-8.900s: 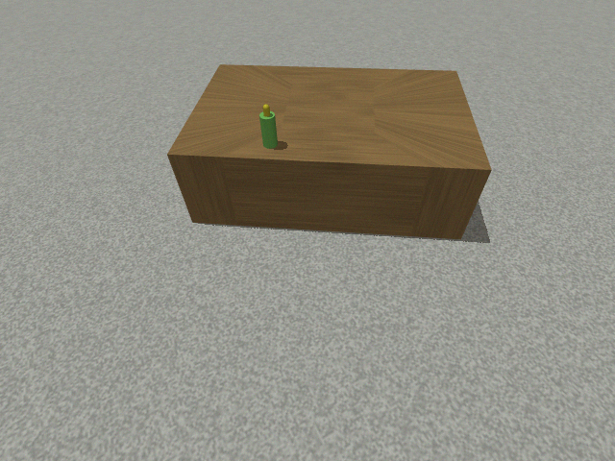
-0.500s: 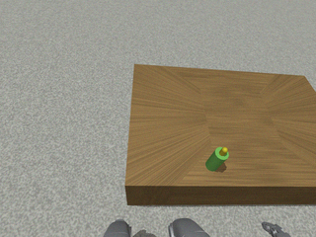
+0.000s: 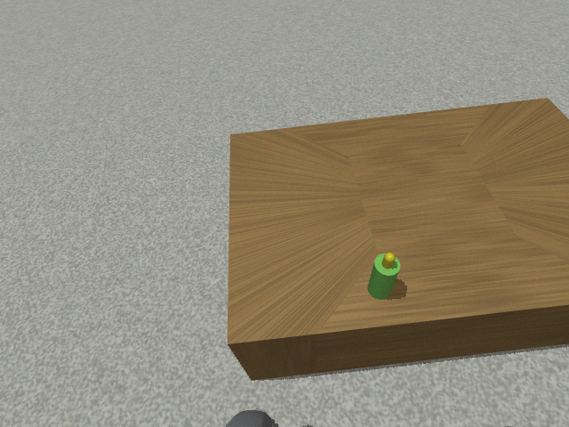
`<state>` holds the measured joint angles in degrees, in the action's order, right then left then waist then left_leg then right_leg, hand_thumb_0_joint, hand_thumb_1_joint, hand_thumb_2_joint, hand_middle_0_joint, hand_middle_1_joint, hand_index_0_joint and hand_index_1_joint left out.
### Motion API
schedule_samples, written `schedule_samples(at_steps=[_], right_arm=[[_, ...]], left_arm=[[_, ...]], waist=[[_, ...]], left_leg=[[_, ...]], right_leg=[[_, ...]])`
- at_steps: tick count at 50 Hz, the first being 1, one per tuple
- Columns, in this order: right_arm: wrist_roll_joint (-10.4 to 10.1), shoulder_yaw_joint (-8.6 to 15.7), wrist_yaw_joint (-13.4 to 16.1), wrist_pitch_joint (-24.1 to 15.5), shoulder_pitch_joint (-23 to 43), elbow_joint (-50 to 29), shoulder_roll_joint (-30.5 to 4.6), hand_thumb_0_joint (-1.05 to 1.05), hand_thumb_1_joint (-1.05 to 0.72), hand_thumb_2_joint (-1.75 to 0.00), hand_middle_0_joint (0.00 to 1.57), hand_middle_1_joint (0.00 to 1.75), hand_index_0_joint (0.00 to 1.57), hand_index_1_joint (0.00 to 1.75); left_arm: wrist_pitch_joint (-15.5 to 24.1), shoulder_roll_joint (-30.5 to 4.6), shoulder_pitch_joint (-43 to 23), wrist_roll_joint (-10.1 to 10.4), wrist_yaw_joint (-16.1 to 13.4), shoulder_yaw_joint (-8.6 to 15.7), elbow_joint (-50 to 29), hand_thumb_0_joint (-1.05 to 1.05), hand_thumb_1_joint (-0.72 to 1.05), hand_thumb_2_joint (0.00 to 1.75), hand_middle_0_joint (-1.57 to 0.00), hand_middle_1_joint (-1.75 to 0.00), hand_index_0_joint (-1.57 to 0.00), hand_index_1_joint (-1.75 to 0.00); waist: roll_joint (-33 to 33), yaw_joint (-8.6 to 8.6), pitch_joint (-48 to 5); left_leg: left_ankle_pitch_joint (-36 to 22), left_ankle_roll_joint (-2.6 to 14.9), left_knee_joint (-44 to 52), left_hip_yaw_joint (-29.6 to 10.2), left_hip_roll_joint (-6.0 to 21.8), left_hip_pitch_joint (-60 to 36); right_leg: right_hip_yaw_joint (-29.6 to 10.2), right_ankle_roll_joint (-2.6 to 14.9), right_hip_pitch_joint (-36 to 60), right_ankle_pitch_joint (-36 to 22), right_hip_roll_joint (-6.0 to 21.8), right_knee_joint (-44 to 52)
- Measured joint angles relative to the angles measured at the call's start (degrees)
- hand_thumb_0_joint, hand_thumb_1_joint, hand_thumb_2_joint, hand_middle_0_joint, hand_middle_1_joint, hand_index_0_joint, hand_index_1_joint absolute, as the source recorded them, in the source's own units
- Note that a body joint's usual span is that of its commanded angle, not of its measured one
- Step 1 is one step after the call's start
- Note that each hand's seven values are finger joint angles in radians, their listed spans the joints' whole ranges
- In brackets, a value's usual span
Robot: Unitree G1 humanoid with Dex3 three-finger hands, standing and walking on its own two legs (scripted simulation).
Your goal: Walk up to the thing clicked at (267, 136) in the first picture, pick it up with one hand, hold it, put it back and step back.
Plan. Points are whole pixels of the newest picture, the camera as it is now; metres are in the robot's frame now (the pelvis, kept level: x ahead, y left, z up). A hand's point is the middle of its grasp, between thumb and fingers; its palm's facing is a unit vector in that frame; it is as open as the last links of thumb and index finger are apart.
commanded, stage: walk up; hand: right
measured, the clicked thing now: (384, 273) +0.47 -0.18 -0.28
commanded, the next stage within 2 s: stand in 1.66 s
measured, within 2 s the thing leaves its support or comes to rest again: neither
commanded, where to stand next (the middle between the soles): +0.06 +0.00 m, yaw +4 degrees
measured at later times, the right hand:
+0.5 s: hand out of the picture +0.10 -0.26 -0.13, palm faces -0.10 +0.94 -0.34, open 7.4 cm
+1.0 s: hand out of the picture +0.11 -0.23 -0.12, palm faces -0.12 +0.93 -0.34, open 7.4 cm
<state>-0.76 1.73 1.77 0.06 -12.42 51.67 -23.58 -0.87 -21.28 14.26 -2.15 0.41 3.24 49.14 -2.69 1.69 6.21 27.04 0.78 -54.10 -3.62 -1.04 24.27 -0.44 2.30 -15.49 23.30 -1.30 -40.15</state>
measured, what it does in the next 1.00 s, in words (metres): steps on the spot: left foot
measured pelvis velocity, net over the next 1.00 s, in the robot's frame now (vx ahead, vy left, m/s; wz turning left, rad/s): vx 0.00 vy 0.01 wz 0.10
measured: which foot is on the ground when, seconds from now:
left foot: up 0.00-0.06, down 0.08-1.00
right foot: down 0.00-1.00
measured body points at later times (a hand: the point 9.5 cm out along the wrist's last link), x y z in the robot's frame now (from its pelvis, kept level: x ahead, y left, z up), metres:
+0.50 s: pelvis -0.01 -0.01 +0.02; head -0.01 -0.01 +0.47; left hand +0.06 +0.30 -0.10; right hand +0.10 -0.31 -0.11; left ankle +0.00 +0.12 -0.72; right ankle +0.00 -0.12 -0.72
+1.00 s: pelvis +0.00 +0.01 +0.03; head +0.00 +0.02 +0.48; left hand +0.06 +0.32 -0.11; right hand +0.11 -0.28 -0.10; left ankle +0.00 +0.12 -0.72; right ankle +0.00 -0.12 -0.72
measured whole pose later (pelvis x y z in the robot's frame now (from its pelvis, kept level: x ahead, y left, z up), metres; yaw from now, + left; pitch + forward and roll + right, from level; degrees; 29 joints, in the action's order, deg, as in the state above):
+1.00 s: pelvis +0.00 +0.01 +0.03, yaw +5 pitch -3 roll -1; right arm 0.9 0.4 -1.0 -0.5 -5.7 63.8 -19.4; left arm 0.8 -20.3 3.5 -0.4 0.1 1.0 65.1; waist 0.4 0.7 2.8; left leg 10.6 1.2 -22.4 -4.1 -2.3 9.2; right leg 3.1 -1.3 -5.4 11.9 1.9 -19.9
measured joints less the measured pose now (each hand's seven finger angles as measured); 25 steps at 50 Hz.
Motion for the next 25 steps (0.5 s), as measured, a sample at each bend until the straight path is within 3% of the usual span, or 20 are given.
schedule_samples(at_steps=[3,5,7,10,13,17,25], right_arm=[[0.66,-0.73,-0.44,-0.46,-0.74,1.26,1.2,0.01,-0.9,-0.9,0.2,0.29,0.21,0.3],[1.15,-0.88,-0.72,-1.17,-0.65,2.1,2.46,0.01,-0.9,-0.9,0.2,0.3,0.21,0.3],[1.77,-1.15,-1.1,-1.77,-0.31,2.44,3.65,0.01,-0.9,-0.9,0.2,0.3,0.21,0.3],[1.71,-1.51,-1.79,-2.07,-0.27,2.42,3.4,0.01,-0.9,-0.9,0.2,0.3,0.21,0.3],[1.35,-1.8,-2.03,-1.55,1.2,2.86,3.27,0.01,-0.9,-0.9,0.2,0.3,0.21,0.3],[1.01,-1.47,-2.33,-0.9,2.9,3.67,2.78,0.01,-0.9,-0.9,0.2,0.3,0.21,0.3],[1.41,-1.24,-3.28,-0.66,4.07,6.76,2.05,0.0,-0.9,-0.9,0.2,0.29,0.2,0.3]], left_arm=[[0.74,-0.26,-1.1,0.52,-0.29,-0.05,-1.01,0.01,0.9,0.9,-0.2,-0.3,-0.2,-0.3],[0.78,-0.84,-2.22,1.25,-0.4,-0.16,-0.92,0.01,0.9,0.9,-0.2,-0.3,-0.2,-0.3],[0.38,-0.78,-3.31,2.08,-0.69,-0.26,0.16,0.01,0.91,0.9,-0.2,-0.3,-0.2,-0.3],[0.34,0.58,-4.21,2.28,-0.73,-1.3,1.86,0.01,0.91,0.9,-0.2,-0.3,-0.2,-0.3],[1.37,0.9,-4.45,1.86,-0.33,-1.7,3.14,0.01,0.91,0.9,-0.2,-0.3,-0.2,-0.3],[2.14,1.46,-5.03,1.43,-0.15,-2.56,5.77,0.01,0.91,0.9,-0.2,-0.3,-0.2,-0.3],[2.35,1.55,-6.62,1.35,0.05,-2.49,10.27,0.01,0.9,0.9,-0.2,-0.3,-0.2,-0.3]], waist=[[0.84,-0.16,-0.01],[3.06,-0.22,0.57],[5.43,-0.07,0.95],[3.9,-0.94,-0.34],[3.69,-0.6,-1.11],[3.15,-1.24,-2.48],[1.67,-0.94,-3.62]], left_leg=[[-0.51,0.11,9.0,2.26,0.14,-4.24],[-7.37,0.27,15.39,3.37,-0.96,-7.11],[-8.49,0.1,17.0,4.22,-2.06,-8.49],[-8.17,0.37,16.73,2.55,-0.35,-8.46],[-8.24,-0.91,16.69,2.38,0.91,-8.78],[-9.79,-1.1,18.91,1.21,0.74,-9.58],[-13.19,-1.09,25.04,0.56,0.46,-11.87]], right_leg=[[1.35,0.18,-0.26,0.4,0.1,-0.56],[1.45,-0.07,-0.67,1.55,1.33,-2.67],[0.25,-0.43,-1.3,0.73,2.36,-4.94],[0.31,-0.92,-0.57,3.91,0.88,-2.92],[0.6,-1.14,1.47,-4.2,0.99,3.2],[1.77,-1.27,2.56,-4.41,1.16,5.01],[2.4,-1.82,5.37,-7.68,1.5,11.66]])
